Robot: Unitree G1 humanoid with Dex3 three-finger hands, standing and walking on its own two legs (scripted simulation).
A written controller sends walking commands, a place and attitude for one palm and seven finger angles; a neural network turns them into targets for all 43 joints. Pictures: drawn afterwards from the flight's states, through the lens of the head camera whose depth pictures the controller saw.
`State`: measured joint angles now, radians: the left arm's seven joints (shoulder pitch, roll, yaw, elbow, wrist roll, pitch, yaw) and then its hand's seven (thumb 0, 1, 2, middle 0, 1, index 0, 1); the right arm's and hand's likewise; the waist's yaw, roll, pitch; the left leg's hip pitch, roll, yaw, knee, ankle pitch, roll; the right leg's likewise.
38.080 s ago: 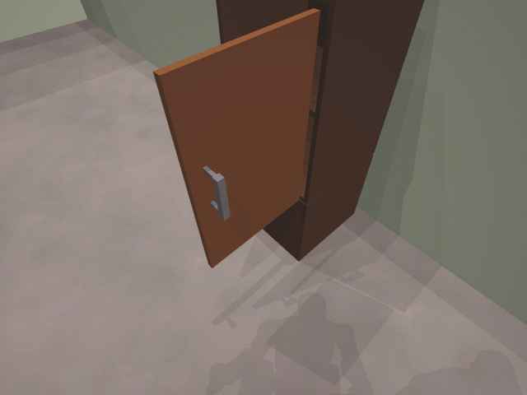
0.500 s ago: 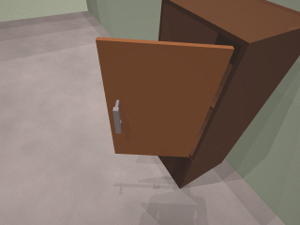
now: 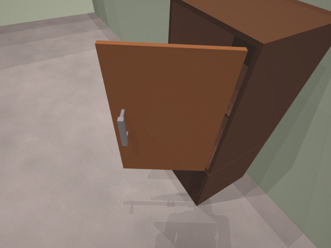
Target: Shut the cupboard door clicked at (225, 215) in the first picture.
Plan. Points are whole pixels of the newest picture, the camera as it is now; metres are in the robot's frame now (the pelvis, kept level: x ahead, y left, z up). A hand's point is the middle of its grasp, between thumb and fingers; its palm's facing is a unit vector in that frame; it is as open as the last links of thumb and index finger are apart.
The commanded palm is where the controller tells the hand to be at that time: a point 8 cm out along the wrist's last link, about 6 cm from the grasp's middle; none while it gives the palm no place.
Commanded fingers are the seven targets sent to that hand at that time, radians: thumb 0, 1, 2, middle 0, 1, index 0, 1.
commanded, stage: raise the hand and make a fist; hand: left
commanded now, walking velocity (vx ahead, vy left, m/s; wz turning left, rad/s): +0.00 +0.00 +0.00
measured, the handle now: (123, 128) +0.48 +0.17 -0.03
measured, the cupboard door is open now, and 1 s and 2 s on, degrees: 58 58 58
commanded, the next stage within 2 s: bring the fist close to the handle in 1.98 s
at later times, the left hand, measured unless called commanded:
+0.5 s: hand out of the picture +0.15 +0.14 -0.10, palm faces +0.10 -0.99 +0.08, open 6.1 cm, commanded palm +0.12 +0.20 -0.06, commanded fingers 0.00 0.90 0.90 -0.60 -0.74 -0.60 -0.74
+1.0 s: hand (101, 215) +0.20 +0.17 -0.03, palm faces +0.17 -0.98 -0.04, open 3.8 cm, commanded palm +0.17 +0.20 -0.05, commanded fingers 0.00 0.90 0.90 -1.06 -1.24 -1.06 -1.24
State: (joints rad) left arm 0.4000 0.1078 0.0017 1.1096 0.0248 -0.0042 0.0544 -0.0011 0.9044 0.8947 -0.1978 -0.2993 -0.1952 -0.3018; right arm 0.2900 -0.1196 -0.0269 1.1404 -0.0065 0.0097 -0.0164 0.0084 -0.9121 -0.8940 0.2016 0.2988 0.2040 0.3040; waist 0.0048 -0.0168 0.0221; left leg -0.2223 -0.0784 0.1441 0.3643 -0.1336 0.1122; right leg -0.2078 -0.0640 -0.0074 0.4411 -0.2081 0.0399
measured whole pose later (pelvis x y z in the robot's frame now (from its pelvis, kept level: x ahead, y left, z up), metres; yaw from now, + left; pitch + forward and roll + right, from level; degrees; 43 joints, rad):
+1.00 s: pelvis +0.03 -0.04 -0.10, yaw +2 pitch +17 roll -3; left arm 0.59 0.21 0.19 -0.17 -0.33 -0.41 -0.22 0.02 0.90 0.90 -0.88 -1.05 -0.88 -1.05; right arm 0.28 -0.21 -0.01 0.55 0.03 -0.18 -0.03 0.02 -0.91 -0.89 0.21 0.30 0.21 0.30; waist 0.03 0.04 -0.18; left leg -0.97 -0.04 0.00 1.21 -0.53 0.07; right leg -0.89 0.06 -0.09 1.17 -0.58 -0.06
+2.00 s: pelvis +0.02 -0.04 -0.09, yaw +2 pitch +15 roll -3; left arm 0.37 0.25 0.13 -0.03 -0.29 -0.44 -0.21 0.01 0.90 0.90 -1.30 -1.50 -1.30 -1.50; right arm 0.26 -0.26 0.02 0.50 0.03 -0.13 -0.03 0.02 -0.91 -0.89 0.20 0.30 0.21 0.30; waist 0.01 0.04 -0.18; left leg -0.93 -0.04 0.00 1.18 -0.51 0.07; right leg -0.84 0.07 -0.09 1.12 -0.55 -0.05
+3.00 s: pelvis +0.03 -0.04 -0.08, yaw +2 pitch +16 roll -2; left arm -0.21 0.23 0.11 0.47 -0.19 -0.38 -0.08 0.01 0.89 0.90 -1.30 -1.50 -1.30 -1.50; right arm 0.26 -0.25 0.02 0.58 0.03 -0.05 0.00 0.02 -0.91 -0.89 0.20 0.30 0.21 0.30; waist -0.03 0.03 -0.17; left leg -0.92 -0.03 0.02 1.12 -0.49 0.07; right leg -0.85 0.07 -0.06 1.09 -0.53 -0.05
